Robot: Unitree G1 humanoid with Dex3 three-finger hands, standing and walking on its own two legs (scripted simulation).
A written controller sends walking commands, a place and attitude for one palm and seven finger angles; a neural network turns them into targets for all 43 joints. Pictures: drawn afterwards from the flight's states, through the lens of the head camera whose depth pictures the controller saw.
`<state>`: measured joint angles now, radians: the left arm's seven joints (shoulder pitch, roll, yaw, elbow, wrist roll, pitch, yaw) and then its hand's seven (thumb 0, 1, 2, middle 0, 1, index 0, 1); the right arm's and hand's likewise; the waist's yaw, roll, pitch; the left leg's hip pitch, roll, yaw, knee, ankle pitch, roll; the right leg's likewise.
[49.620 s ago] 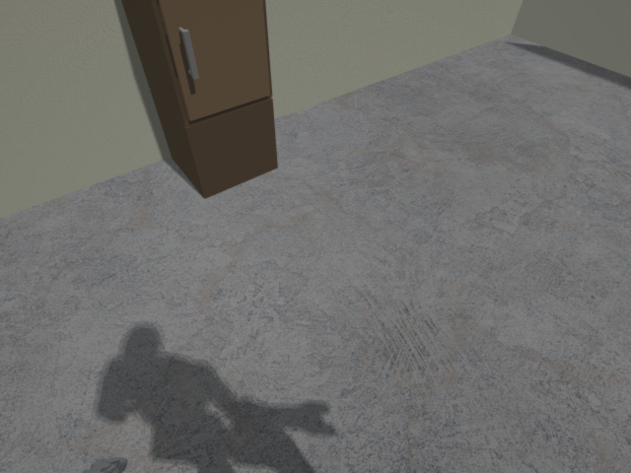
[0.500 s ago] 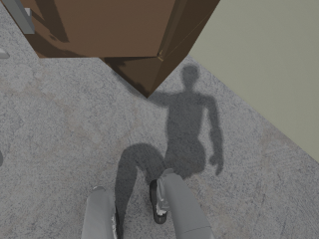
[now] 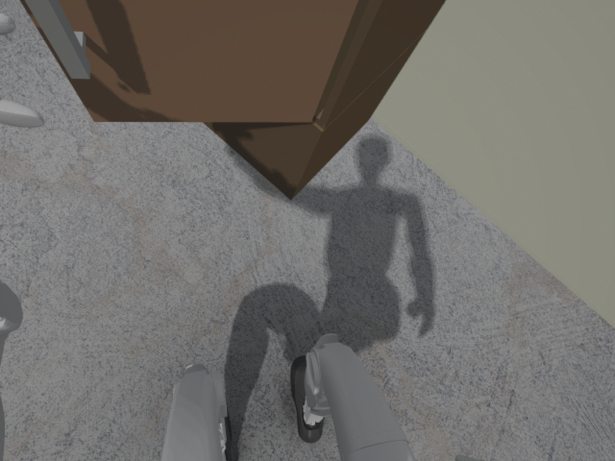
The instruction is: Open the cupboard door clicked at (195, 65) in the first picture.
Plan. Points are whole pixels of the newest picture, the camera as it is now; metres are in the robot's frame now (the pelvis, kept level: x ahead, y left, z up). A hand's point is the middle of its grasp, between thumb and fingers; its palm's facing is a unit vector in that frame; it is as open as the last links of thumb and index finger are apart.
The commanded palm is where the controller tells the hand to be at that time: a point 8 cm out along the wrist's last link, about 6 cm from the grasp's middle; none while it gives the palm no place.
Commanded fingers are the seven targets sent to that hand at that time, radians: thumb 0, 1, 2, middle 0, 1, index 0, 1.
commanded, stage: move the hooked fingers beside the handle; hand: left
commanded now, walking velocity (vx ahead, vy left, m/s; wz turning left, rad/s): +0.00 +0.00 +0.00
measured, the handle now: (52, 2) +0.61 +0.22 +0.05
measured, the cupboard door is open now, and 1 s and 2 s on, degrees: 48 48 48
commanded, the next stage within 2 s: slide the fingers in behind the handle in 0.02 s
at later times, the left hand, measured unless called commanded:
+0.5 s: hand (15, 52) +0.56 +0.25 +0.04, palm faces +0.01 -1.00 -0.02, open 14.0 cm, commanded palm +0.55 +0.27 +0.04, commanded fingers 0.00 -0.50 0.30 -0.30 -1.20 -0.30 -1.20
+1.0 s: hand (51, 53) +0.56 +0.22 +0.04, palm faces +0.00 -1.00 -0.02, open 14.0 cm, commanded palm +0.54 +0.24 +0.04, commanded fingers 0.00 -0.50 0.30 -0.30 -1.20 -0.30 -1.20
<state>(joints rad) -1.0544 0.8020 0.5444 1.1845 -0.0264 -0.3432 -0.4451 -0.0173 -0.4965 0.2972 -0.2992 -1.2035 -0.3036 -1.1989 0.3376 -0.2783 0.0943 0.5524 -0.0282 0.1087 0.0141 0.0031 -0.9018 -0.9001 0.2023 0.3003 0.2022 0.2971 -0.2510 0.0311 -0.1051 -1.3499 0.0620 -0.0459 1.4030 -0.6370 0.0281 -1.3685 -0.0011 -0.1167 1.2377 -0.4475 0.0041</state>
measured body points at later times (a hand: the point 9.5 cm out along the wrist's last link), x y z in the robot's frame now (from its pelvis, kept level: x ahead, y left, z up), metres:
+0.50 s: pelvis +0.00 +0.00 +0.00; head +0.21 +0.05 +0.39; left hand +0.55 +0.31 +0.05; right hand -0.01 -0.26 -0.10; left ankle -0.01 +0.09 -0.60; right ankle +0.06 -0.13 -0.60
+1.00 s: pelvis +0.00 +0.00 +0.00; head +0.21 +0.04 +0.40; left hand +0.55 +0.27 +0.05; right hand +0.00 -0.26 -0.09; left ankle -0.01 +0.09 -0.60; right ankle +0.06 -0.13 -0.60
